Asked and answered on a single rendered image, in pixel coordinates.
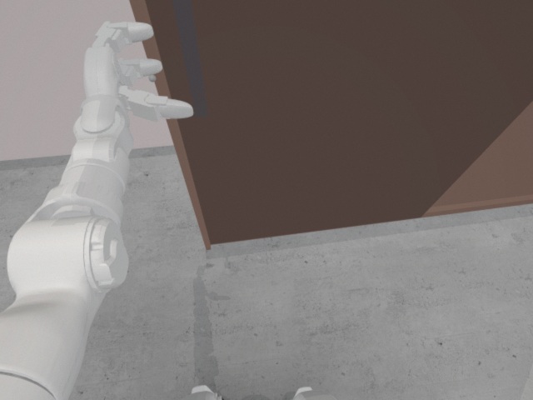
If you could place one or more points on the left robot forearm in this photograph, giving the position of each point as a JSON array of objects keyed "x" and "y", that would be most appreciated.
[{"x": 96, "y": 174}]

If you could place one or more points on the robot shin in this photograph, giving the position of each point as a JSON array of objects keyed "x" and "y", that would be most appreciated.
[
  {"x": 303, "y": 389},
  {"x": 201, "y": 388}
]

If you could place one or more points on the right robot shin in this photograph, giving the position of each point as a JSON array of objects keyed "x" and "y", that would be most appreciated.
[{"x": 303, "y": 389}]

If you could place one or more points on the left robot upper arm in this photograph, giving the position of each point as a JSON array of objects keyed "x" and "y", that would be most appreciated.
[{"x": 61, "y": 270}]

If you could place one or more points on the wardrobe door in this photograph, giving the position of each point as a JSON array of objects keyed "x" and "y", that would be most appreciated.
[
  {"x": 503, "y": 170},
  {"x": 327, "y": 114}
]

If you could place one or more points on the handle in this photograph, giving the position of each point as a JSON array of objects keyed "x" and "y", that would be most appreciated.
[{"x": 188, "y": 38}]

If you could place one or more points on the left robot hand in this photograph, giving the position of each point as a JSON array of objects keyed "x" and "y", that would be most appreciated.
[{"x": 103, "y": 74}]

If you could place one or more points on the left robot shin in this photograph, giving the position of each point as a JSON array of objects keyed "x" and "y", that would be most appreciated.
[{"x": 201, "y": 388}]

